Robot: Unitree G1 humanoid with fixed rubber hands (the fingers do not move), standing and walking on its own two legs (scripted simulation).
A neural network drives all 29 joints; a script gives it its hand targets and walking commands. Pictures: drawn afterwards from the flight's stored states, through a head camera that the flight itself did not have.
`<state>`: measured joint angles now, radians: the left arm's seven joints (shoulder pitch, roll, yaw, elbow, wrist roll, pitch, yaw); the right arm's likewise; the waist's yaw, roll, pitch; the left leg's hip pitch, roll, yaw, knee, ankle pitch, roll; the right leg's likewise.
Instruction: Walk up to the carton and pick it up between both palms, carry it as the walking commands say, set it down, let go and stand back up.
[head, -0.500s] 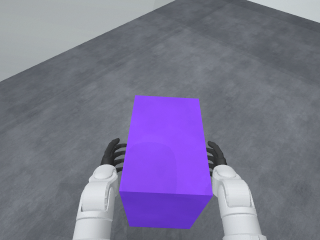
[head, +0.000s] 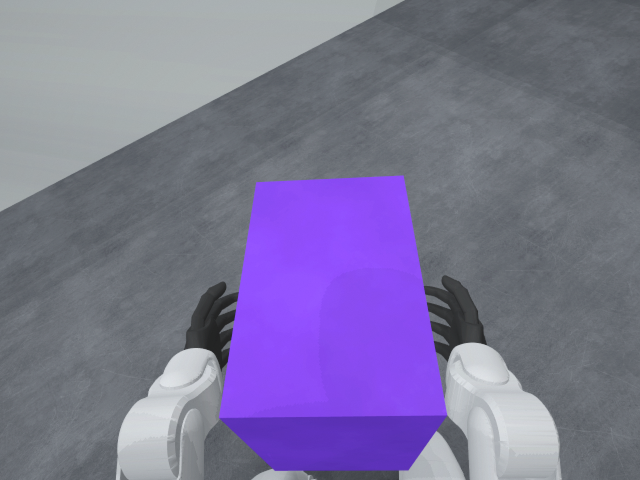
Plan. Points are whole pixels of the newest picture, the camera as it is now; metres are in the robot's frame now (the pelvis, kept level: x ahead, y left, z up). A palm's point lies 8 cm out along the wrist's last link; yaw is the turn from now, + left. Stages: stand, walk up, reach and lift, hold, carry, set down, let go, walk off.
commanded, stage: carry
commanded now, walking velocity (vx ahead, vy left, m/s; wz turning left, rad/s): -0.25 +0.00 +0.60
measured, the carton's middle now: (335, 332) +0.29 -0.01 -0.02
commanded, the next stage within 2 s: none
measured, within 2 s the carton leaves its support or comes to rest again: neither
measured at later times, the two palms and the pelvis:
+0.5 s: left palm (134, 441) +0.16 +0.17 +0.09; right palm (404, 335) +0.24 -0.09 +0.08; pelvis -0.04 -0.02 +0.02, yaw +15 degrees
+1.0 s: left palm out of the picture -0.09 +0.18 +0.10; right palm out of the picture +0.05 -0.05 +0.10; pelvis -0.23 -0.06 +0.02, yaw +33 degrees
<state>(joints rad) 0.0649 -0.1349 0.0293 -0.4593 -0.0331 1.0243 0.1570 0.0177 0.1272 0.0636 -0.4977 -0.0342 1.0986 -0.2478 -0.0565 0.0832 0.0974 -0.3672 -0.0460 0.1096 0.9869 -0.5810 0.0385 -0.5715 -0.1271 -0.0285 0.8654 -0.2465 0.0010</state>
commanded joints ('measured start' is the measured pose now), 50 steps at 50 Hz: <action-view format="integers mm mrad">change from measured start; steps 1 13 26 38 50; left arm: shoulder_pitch -476 -509 -669 -568 -685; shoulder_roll -843 -878 -937 -863 -944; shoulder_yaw -579 -617 -654 -561 -636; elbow -252 -210 -265 -216 -234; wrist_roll -225 -223 -301 -224 -253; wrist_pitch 4 86 86 101 115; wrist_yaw -125 -103 -116 -112 -95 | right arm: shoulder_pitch -473 -431 -480 -505 -489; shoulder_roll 900 899 941 945 944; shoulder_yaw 589 490 480 548 467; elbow -168 -90 -139 -101 -46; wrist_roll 323 293 271 322 289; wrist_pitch -23 33 29 64 80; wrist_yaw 205 213 199 206 236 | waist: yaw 72 56 51 49 58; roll -220 -236 117 -307 80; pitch -531 -593 -568 -503 -405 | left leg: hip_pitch -249 12 205 -85 -6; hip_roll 56 92 316 94 283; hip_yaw -111 -25 -373 -36 -304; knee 332 -326 -405 9 -458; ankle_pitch -92 226 1205 85 738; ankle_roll -40 -15 149 -40 80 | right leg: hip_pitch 536 450 143 395 64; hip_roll -320 -235 95 -244 54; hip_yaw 336 -45 -35 -2 -40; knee -336 -233 -56 -407 173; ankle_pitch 1144 788 -264 541 -147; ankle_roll -226 -75 62 -101 50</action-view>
